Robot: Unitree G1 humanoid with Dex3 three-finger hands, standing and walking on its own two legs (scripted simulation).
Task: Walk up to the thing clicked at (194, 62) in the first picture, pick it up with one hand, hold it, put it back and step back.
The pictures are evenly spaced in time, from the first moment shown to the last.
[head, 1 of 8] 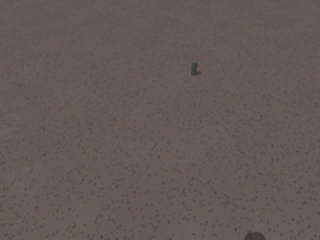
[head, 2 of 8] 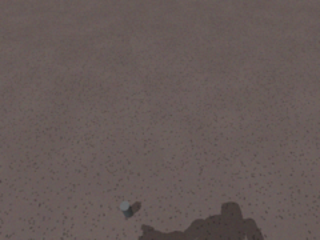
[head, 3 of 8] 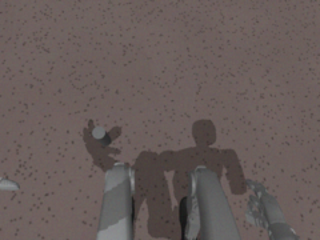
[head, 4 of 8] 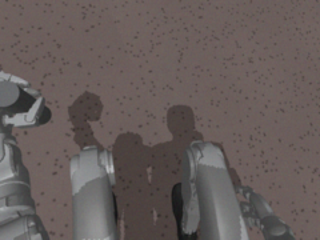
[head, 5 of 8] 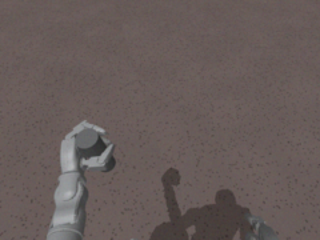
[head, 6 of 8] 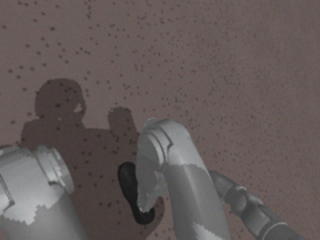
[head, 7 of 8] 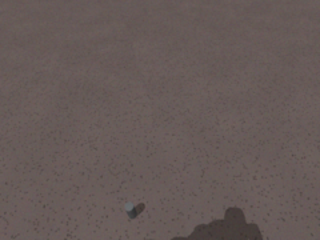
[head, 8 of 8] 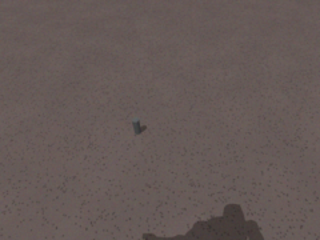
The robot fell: no
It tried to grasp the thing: yes
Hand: left
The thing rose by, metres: 0.69
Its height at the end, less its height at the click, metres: +0.00
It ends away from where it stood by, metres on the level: 0.01
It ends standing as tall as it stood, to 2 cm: yes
